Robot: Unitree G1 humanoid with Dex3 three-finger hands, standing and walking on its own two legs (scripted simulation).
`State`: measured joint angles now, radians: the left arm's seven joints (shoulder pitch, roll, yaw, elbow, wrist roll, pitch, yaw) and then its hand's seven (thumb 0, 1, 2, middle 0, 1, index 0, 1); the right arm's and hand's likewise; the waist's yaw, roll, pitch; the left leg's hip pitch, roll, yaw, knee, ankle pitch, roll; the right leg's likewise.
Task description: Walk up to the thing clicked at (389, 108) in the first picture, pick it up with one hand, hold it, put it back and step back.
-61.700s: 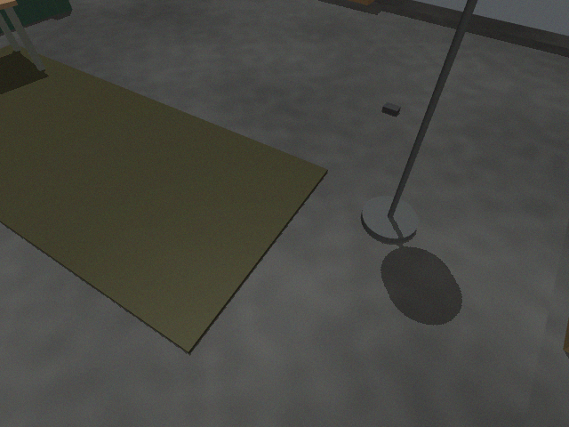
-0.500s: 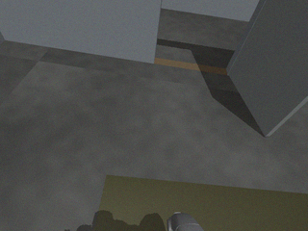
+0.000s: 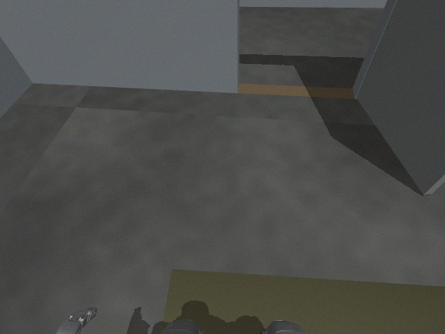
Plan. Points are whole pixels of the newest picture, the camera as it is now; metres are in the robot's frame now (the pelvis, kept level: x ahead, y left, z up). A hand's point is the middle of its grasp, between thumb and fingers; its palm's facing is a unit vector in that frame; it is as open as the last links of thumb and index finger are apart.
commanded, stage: walk up
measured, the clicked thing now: out of the picture -1.32 +0.49 -0.76
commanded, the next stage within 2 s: stand in 0.94 s
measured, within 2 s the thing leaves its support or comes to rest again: neither
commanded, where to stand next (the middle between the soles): +0.10 +0.01 m, yaw +0 degrees
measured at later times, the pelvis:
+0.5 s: pelvis +0.02 +0.01 +0.01, yaw +2 degrees
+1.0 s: pelvis +0.03 +0.01 +0.02, yaw +2 degrees
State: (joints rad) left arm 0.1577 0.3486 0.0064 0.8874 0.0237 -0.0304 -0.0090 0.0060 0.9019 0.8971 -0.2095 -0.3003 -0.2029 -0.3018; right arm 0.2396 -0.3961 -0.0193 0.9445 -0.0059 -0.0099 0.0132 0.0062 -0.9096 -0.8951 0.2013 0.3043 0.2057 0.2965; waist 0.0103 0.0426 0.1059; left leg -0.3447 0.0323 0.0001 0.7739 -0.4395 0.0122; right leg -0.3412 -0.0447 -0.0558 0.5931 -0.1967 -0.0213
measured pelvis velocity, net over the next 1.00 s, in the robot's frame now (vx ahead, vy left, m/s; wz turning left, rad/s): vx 0.03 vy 0.01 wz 0.03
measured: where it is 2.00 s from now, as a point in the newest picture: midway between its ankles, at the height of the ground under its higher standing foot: outside the picture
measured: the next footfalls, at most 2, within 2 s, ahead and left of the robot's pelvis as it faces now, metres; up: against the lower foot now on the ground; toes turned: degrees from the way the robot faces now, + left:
left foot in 0.06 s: +0.08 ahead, +0.14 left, +0.00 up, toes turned +2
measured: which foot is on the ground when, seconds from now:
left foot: up 0.00-0.04, down 0.06-1.00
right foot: down 0.00-1.00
